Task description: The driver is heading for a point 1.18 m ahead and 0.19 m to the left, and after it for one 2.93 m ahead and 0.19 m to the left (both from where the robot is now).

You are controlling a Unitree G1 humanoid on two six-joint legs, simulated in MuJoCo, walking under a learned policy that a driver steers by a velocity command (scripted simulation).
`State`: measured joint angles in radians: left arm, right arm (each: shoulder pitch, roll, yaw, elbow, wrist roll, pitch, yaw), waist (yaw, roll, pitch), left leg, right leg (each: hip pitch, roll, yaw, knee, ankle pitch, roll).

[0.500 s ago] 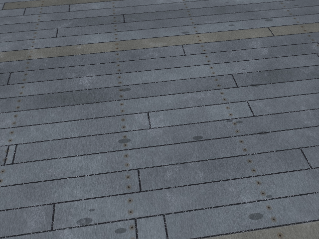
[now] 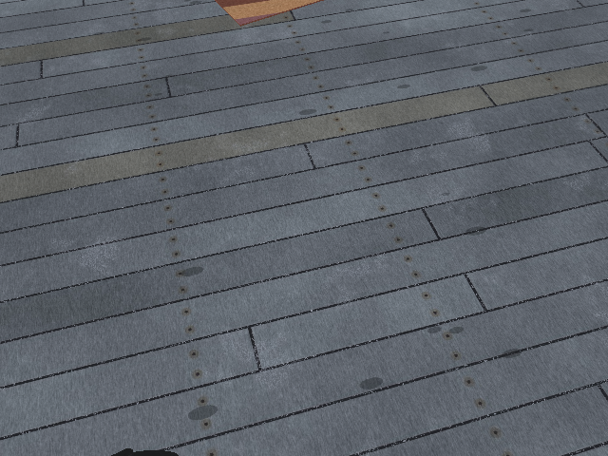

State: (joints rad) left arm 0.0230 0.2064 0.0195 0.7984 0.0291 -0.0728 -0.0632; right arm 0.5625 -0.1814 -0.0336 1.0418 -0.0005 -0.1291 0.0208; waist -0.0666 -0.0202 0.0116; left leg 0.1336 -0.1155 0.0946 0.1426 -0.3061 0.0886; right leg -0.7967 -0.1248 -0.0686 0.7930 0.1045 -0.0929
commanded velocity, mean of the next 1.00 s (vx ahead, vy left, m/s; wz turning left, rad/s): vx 1.00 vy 0.00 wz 0.38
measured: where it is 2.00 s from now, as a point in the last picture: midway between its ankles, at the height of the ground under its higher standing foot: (178, 93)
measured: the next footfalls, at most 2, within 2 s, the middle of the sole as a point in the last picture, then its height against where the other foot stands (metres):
right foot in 0.14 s outside the picture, level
left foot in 0.62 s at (268, 328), level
